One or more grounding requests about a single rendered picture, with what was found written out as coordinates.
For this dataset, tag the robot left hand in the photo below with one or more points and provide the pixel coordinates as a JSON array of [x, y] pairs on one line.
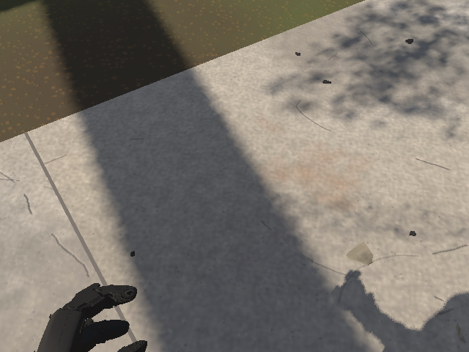
[[69, 330]]

